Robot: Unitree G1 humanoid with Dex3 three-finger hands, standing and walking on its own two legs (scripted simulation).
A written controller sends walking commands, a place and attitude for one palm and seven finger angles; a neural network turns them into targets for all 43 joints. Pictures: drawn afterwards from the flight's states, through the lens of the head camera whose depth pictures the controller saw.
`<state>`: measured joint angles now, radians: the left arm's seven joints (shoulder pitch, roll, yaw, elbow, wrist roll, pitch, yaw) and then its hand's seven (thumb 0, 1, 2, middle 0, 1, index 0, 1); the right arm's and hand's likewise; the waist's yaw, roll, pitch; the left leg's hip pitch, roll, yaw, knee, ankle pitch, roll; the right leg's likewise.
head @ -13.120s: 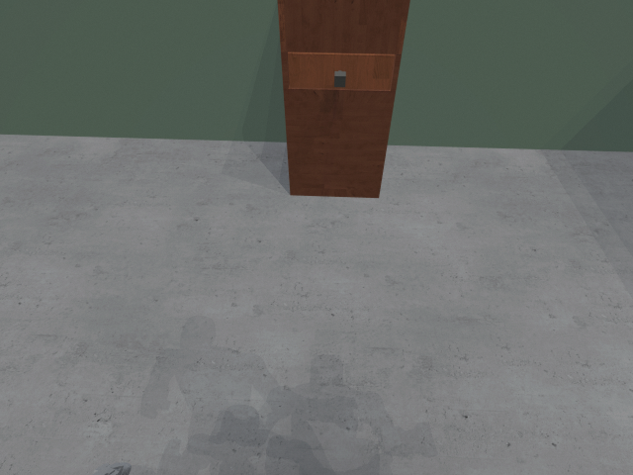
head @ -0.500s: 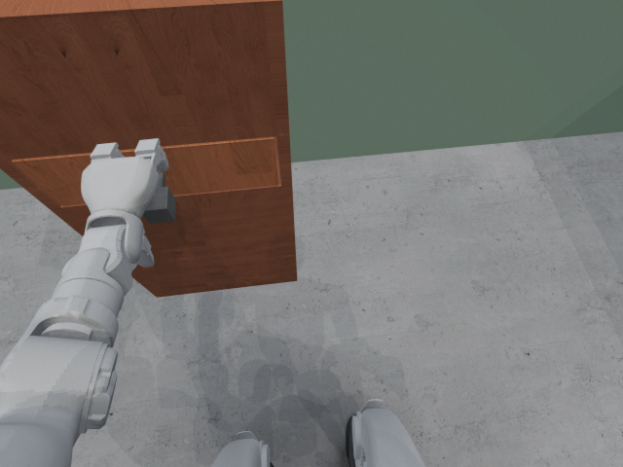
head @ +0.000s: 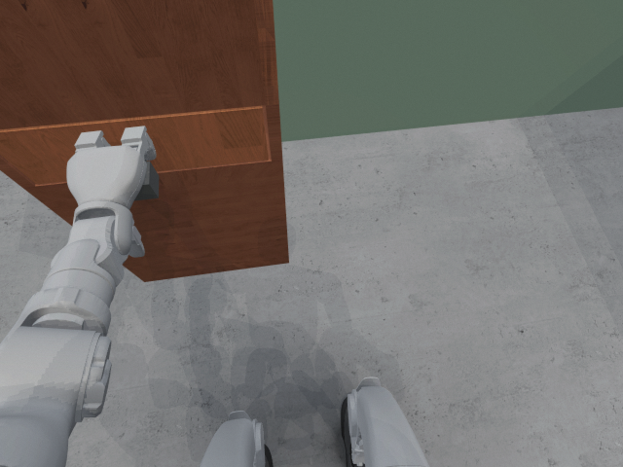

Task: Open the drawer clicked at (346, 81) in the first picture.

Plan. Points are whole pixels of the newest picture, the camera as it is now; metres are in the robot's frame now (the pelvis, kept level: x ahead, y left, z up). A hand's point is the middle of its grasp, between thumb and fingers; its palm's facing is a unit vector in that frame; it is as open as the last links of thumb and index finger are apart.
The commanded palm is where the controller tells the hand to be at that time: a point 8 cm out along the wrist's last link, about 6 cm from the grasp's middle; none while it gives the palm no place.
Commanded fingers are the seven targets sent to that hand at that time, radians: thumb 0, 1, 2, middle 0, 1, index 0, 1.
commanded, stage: lower the fingers behind the handle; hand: left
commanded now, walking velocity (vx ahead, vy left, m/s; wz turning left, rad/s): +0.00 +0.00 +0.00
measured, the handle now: (140, 170) +0.55 +0.22 -0.06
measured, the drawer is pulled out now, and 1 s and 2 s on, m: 0.00 0.00 0.00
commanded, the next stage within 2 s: close the thumb around the handle in 1.02 s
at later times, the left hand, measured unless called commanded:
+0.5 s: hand (132, 202) +0.49 +0.22 -0.05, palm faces -0.05 +0.00 -1.00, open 14.2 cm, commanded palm +0.47 +0.22 -0.01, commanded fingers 0.00 -0.50 0.30 -0.30 -1.20 -0.30 -1.20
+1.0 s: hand (135, 205) +0.49 +0.22 -0.07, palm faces -0.07 -0.01 -1.00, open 14.0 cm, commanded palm +0.47 +0.22 -0.02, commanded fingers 0.00 -0.50 0.30 -0.30 -1.20 -0.30 -1.20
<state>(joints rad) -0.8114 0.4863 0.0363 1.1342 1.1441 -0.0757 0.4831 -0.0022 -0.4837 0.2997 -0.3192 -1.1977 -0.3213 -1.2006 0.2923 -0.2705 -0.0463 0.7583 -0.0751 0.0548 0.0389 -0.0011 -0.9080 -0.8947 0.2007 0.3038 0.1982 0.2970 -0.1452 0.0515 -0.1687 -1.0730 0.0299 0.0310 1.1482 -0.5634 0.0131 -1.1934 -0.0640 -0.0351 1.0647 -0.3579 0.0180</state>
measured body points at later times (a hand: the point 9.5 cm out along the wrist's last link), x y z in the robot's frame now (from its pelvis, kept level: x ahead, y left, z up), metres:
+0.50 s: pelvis -0.01 +0.00 -0.03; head +0.15 +0.00 +0.39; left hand +0.49 +0.22 +0.00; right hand +0.01 -0.28 -0.16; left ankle -0.02 +0.11 -0.64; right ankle +0.06 -0.14 -0.64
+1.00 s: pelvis -0.02 +0.00 -0.04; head +0.16 +0.00 +0.38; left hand +0.49 +0.22 -0.01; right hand +0.00 -0.28 -0.17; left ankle -0.02 +0.11 -0.64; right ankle +0.06 -0.14 -0.64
